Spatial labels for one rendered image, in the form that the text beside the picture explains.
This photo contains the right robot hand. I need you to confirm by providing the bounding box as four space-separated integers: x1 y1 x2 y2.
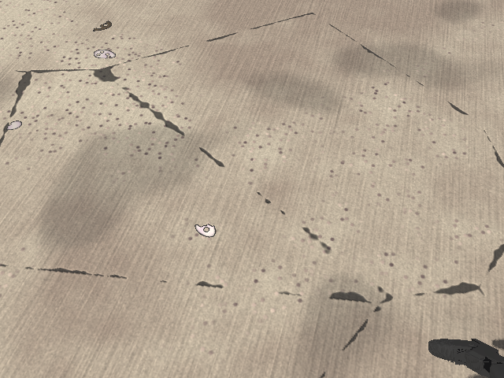
428 339 504 378

